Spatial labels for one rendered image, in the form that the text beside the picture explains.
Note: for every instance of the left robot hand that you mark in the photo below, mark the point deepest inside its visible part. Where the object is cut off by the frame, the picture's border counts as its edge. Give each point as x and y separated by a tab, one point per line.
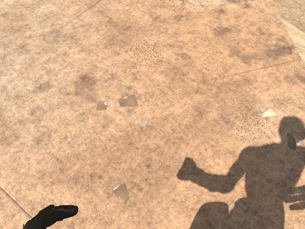
50	215

